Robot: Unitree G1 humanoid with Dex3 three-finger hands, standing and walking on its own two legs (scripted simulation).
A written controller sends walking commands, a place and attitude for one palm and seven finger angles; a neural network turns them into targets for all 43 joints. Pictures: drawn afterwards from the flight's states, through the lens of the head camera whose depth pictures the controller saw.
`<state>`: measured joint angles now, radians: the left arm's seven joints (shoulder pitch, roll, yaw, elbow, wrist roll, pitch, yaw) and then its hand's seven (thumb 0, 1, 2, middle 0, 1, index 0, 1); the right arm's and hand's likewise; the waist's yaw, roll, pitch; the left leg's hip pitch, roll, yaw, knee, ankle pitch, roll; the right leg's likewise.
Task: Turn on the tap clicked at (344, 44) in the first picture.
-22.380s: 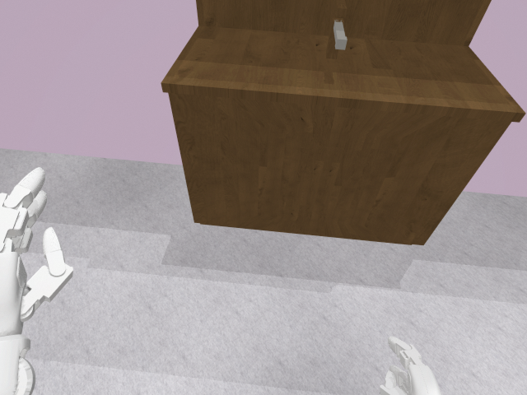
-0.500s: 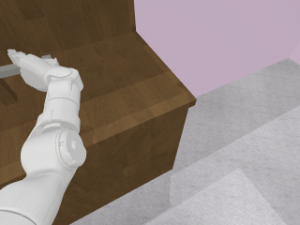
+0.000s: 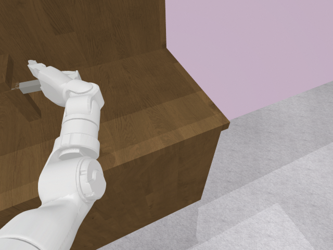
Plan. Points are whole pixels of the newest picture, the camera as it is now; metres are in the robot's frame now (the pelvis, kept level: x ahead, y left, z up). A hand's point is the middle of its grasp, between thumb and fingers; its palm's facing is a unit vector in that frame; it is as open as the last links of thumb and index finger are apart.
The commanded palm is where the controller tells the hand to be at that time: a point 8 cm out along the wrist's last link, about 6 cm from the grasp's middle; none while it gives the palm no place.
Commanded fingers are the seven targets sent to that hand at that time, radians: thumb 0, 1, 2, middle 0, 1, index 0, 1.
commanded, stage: lift the hand up off the lever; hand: left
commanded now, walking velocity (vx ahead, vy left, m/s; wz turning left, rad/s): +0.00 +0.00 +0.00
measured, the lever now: (75, 78) +0.55 +0.26 +0.12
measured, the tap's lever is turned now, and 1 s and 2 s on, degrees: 83 83 83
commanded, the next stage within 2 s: draw the hand back beside the body in 0.60 s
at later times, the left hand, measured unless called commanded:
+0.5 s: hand (75, 69) +0.47 +0.21 +0.21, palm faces +0.83 -0.55 -0.12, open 7.8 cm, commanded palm +0.41 +0.22 +0.20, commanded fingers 0.00 0.90 0.90 -0.15 -0.15 -0.15 -0.15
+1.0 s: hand (74, 97) +0.39 +0.19 +0.19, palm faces +0.40 -0.91 -0.08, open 7.7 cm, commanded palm +0.34 +0.23 +0.20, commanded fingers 0.00 0.90 0.90 -0.17 -0.20 -0.17 -0.20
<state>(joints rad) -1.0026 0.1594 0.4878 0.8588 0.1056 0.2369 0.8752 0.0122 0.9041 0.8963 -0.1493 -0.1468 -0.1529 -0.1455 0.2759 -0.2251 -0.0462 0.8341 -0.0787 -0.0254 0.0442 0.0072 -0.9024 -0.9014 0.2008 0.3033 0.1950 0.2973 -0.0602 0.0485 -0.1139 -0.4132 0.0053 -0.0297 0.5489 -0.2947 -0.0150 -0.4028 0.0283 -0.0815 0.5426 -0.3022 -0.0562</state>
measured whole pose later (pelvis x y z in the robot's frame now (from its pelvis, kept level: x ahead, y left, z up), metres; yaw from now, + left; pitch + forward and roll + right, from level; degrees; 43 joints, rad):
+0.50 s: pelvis -0.01 +0.00 +0.00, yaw +0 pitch +8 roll +0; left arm -1.05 0.16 0.46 0.85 0.12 0.31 0.89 0.01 0.90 0.90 -0.15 -0.15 -0.15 -0.15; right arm 0.24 -0.22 -0.04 0.85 -0.07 -0.02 0.03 0.01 -0.90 -0.90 0.20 0.30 0.20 0.30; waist -0.05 0.05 -0.11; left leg -0.39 0.00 -0.03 0.52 -0.27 -0.02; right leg -0.39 0.03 -0.08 0.53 -0.29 -0.06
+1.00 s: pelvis -0.01 +0.00 +0.01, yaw -5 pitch +0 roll +1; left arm -0.42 0.26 0.32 0.33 -0.08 0.15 0.26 0.01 0.90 0.90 -0.16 -0.17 -0.16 -0.17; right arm 0.25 -0.24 -0.01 0.75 0.02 0.01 -0.07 0.01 -0.90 -0.90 0.20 0.30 0.19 0.30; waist -0.04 0.05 -0.04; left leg -0.14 0.03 0.05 0.39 -0.23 -0.02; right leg -0.17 0.06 0.00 0.40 -0.22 -0.06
